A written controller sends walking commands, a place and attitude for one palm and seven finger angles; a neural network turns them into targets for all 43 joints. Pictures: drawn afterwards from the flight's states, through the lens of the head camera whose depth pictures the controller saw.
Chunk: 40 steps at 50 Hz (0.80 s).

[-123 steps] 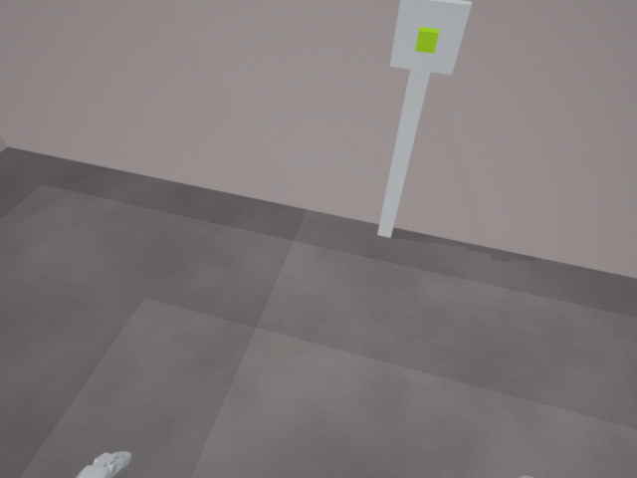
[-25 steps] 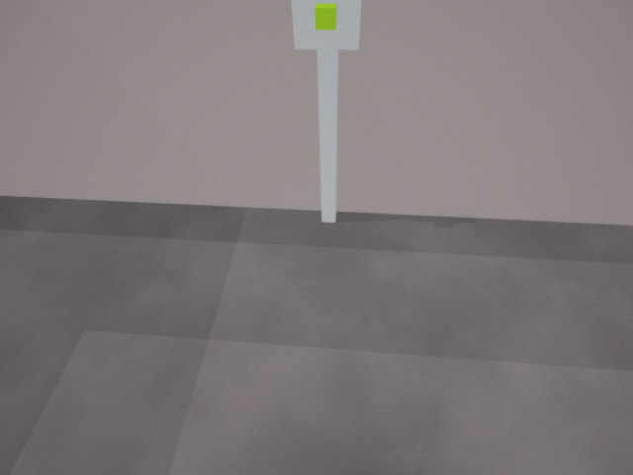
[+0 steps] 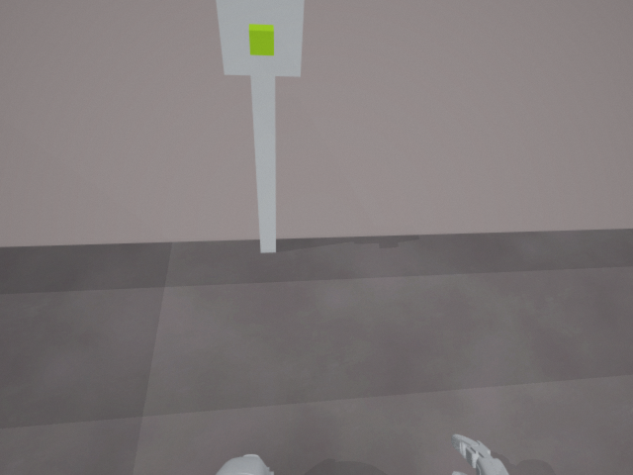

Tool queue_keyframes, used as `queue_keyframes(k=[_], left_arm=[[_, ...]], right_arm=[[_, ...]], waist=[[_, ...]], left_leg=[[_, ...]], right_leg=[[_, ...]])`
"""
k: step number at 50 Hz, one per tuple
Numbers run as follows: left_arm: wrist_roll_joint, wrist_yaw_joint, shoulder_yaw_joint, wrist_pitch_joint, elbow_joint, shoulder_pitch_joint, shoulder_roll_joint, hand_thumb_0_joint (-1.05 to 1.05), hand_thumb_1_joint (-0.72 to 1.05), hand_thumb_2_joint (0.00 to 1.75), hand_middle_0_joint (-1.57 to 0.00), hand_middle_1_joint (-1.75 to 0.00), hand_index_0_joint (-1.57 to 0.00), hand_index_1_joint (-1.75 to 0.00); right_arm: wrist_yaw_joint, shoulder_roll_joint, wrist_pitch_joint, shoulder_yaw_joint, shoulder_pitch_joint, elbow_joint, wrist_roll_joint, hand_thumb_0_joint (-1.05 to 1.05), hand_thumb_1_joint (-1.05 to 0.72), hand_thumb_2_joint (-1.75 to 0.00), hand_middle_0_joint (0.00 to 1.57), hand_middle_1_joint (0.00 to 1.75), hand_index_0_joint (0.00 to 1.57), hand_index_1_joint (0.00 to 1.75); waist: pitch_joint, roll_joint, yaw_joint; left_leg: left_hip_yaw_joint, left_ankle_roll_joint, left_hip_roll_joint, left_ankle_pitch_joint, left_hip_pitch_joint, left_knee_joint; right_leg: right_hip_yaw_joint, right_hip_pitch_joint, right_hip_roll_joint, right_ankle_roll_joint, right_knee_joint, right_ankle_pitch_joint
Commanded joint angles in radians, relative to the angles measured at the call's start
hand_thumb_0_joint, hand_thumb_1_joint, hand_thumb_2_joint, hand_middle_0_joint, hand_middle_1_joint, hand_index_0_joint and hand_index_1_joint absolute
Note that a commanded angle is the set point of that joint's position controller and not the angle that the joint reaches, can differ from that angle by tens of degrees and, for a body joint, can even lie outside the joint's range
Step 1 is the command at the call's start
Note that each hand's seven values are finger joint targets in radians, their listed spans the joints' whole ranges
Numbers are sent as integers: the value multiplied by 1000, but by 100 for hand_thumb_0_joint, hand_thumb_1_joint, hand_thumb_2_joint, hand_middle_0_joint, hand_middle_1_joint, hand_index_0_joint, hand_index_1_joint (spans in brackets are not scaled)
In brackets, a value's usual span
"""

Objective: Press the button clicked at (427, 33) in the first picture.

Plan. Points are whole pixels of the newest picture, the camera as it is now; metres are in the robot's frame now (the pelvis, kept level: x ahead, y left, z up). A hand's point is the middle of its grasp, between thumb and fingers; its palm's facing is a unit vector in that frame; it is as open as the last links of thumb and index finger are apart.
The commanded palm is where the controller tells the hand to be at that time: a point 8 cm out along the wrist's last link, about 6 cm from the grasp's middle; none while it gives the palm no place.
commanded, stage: walk to a spot facing it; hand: left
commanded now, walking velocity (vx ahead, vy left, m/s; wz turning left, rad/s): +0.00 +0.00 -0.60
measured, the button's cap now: (261, 39) +0.91 +0.24 +0.09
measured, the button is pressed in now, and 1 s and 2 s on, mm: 0 0 0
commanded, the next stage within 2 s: turn to face it in 0.64 s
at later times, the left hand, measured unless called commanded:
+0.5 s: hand (242, 358) +0.30 +0.15 -0.15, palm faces -0.35 -0.92 -0.19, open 7.3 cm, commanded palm none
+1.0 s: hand (243, 335) +0.34 +0.16 -0.16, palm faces -0.36 -0.91 -0.19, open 7.3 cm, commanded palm none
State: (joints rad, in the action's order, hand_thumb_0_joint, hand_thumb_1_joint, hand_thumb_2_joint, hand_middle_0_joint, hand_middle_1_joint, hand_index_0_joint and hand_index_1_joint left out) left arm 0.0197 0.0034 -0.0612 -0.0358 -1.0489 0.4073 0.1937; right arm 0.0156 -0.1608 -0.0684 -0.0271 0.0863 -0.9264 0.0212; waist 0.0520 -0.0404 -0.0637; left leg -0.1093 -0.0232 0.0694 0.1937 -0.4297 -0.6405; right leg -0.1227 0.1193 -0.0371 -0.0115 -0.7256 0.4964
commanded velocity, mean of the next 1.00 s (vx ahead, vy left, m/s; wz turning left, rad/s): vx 0.00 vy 0.00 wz -0.25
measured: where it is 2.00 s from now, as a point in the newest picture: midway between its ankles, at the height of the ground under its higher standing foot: outside the picture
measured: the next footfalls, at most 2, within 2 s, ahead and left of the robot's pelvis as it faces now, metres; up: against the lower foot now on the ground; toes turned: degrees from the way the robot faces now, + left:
right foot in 0.54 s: +0.18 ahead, -0.11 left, +0.00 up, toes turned -27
left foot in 0.96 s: +0.30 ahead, +0.09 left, +0.00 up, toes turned -23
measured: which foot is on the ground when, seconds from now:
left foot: down 0.00-0.54, up 0.56-0.94, down 0.96-1.00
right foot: up 0.00-0.52, down 0.54-0.98, up 1.00-1.00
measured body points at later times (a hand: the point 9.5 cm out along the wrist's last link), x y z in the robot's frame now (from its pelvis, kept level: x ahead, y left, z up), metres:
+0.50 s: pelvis +0.13 +0.02 +0.01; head +0.17 +0.00 +0.45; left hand +0.32 +0.20 -0.14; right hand +0.01 -0.19 -0.15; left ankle +0.08 +0.11 -0.72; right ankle +0.15 -0.10 -0.70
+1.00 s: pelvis +0.20 +0.02 +0.01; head +0.21 +0.04 +0.46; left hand +0.36 +0.21 -0.15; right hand +0.17 -0.24 -0.12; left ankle +0.26 +0.11 -0.72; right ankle +0.15 -0.09 -0.72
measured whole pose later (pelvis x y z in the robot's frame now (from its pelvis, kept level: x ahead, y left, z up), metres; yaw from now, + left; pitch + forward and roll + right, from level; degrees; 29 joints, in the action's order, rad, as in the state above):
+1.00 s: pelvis +0.20 +0.02 +0.01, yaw -25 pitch -2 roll -2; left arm 0.02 0.03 -0.04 0.02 -0.97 0.21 0.21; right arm -0.01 -0.18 0.01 -0.03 0.19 -0.98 0.01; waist 0.01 -0.03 -0.01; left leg -0.03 0.00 0.03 0.28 -0.29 -0.61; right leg 0.05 0.25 -0.01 0.00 -0.59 0.32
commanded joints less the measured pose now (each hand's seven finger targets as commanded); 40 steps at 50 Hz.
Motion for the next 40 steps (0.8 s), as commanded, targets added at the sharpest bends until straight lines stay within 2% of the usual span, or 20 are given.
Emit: queue_keyframes(k=[1, 2, 3, 5, 7, 9, 15, 20, 23, 24, 25, 26, 27, 28, 29, 30, 31, 33, 35, 40], left_arm=[[2, -8, -40, -14, 102, -58, 95, 0, 90, 90, -20, -30, -20, -30], [7, -21, -39, -8, 104, -86, 91, 0, 90, 90, -20, -30, -20, -30], [13, -31, -41, 6, 101, -79, 75, 0, 90, 90, -20, -30, -20, -30], [12, -35, -37, 37, 90, -40, 39, 0, 90, 90, -20, -30, -20, -30], [9, -33, -40, 57, 91, -27, 28, 0, 90, 90, -20, -30, -20, -30], [15, -34, -43, 71, 110, -60, 25, 0, 90, 90, -20, -30, -20, -30], [13, -39, -35, 87, 166, -215, 33, 0, 90, 90, -20, -30, -20, -30], [9, -35, -23, 79, 207, -338, 35, 0, 90, 90, -20, -30, -20, -30], [9, -27, -26, 68, 213, -315, 50, 0, 90, 90, -20, -30, -20, -30], [10, -25, -30, 61, 209, -285, 62, 0, 90, 90, -20, -30, -20, -30], [11, -22, -36, 48, 196, -209, 83, 0, 90, 90, -20, -30, -20, -30], [14, -15, -49, 32, 163, -91, 138, 0, 90, 90, -20, -30, -20, -30], [14, 2, -70, 17, 145, -4, 264, 0, 90, 90, -20, -30, -20, -30], [-14, 17, -81, 29, 129, 24, 307, 0, 90, 90, -20, -30, -20, -30], [-17, 26, -74, 35, 139, -32, 270, 0, 90, 90, -20, -30, -20, -30], [-15, 29, -67, 34, 169, -94, 236, 0, 90, 90, -20, -30, -20, -30], [-16, 29, -58, 36, 186, -163, 212, 0, 90, 90, -20, -30, -20, -30], [-9, 30, -46, 34, 203, -235, 178, 0, 90, 90, -20, -30, -20, -30], [-3, 24, -45, 31, 203, -243, 184, 0, 90, 90, -20, -30, -20, -30], [8, 21, -37, 31, 180, -192, 161, 0, 90, 90, -20, -30, -20, -30]], right_arm=[[-36, -228, -2, -59, 267, -15, 0, 0, -90, -90, 20, 30, 20, 30], [-38, -176, -8, -41, 205, 1, -2, 0, -90, -90, 20, 30, 20, 30], [-38, -141, -13, -29, 188, -3, 1, 0, -90, -90, 20, 30, 20, 30], [-45, -118, -21, -23, 192, -16, -1, 0, -90, -90, 20, 30, 20, 30], [-51, -117, -19, -24, 192, -24, -7, 0, -90, -90, 20, 30, 20, 30], [-53, -105, -16, -28, 212, -29, -5, 0, -90, -90, 20, 30, 20, 30], [-55, -146, 2, -36, 265, -54, -1, 0, -90, -90, 20, 30, 20, 30], [-50, -164, 25, -48, 322, -75, 8, 0, -90, -90, 20, 30, 20, 30], [-45, -189, 37, -60, 310, -68, 6, 0, -90, -90, 20, 30, 20, 30], [-43, -197, 39, -64, 307, -61, 4, 0, -90, -90, 20, 30, 20, 30], [-39, -208, 41, -67, 296, -50, 0, 0, -90, -90, 20, 30, 20, 30], [-30, -207, 44, -67, 275, -29, -11, 0, -90, -90, 20, 30, 20, 30], [-20, -136, 49, -51, 275, 20, -18, 0, -90, -90, 20, 30, 20, 30], [-34, -123, 58, -46, 195, 51, -18, 0, -90, -90, 20, 30, 20, 30], [-42, -119, 66, -47, 179, 52, -18, 0, -90, -90, 20, 30, 20, 30], [-38, -110, 70, -41, 167, 57, -13, 0, -90, -90, 20, 30, 20, 30], [-38, -124, 78, -47, 155, 46, -9, 0, -90, -90, 20, 30, 20, 30], [-39, -112, 96, -47, 162, 26, -2, 0, -90, -90, 20, 30, 20, 30], [-40, -104, 106, -48, 185, 18, 0, 0, -90, -90, 20, 30, 20, 30], [-37, -94, 100, -37, 158, 18, -1, 0, -90, -90, 20, 30, 20, 30]], waist=[[-104, 245, 120], [-24, 178, 93], [13, 175, 67], [-7, 176, 36], [-27, 173, 21], [-22, 163, 26], [-16, 165, 64], [4, 177, 118], [-27, 185, 100], [-48, 181, 83], [-94, 159, 40], [-174, 70, -24], [-258, -215, -43], [-283, -212, -55], [-224, -122, -22], [-211, -142, -5], [-167, -87, 30], [-95, -13, 74], [-83, -28, 91], [-133, -73, 74]], left_leg=[[474, -74, 418, 96, 415, 411], [371, -67, 377, -6, 313, 402], [248, -41, 334, -121, 242, 396], [76, -17, 274, -339, 205, 364], [1, -17, 261, -400, 214, 357], [-47, -16, 250, -441, 227, 354], [-87, -74, 279, -514, 383, 316], [-135, -86, 304, -566, 430, 255], [-160, -75, 331, -673, 446, 168], [-176, -61, 331, -730, 435, 102], [-197, -32, 316, -749, 406, -27], [-220, 20, 294, -597, 259, -257], [-212, 97, 101, 225, -92, -548], [-41, 105, 34, 478, -171, -698], [53, 98, 76, 409, -196, -711], [73, 101, 89, 334, -207, -685], [86, 107, 98, 283, -178, -660], [84, 114, 87, 219, -98, -585], [80, 120, 68, 196, -71, -523], [69, 102, 21, 176, -43, -376]], right_leg=[[48, 515, 69, -7, -622, -47], [75, 512, 104, 3, -620, -105], [88, 474, 121, 13, -597, -143], [118, 425, 112, 32, -579, -198], [126, 438, 115, 41, -582, -251], [138, 478, 117, 50, -565, -294], [178, 558, 133, 67, -363, -306], [235, 474, 113, 45, -121, -212], [260, 375, 79, 16, -22, -154], [273, 310, 58, 4, 19, -153], [274, 195, 43, -10, 109, -214], [192, -35, 102, -45, 229, -424], [-252, -287, 388, -175, 253, -927], [-321, -282, 466, -269, 270, -1204], [-217, -251, 433, -267, 270, -1128], [-201, -199, 376, -223, 291, -1011], [-164, -111, 345, -199, 317, -894], [-90, 73, 287, -170, 355, -810], [-70, 130, 255, -160, 362, -768], [-60, 77, 223, -161, 359, -681]])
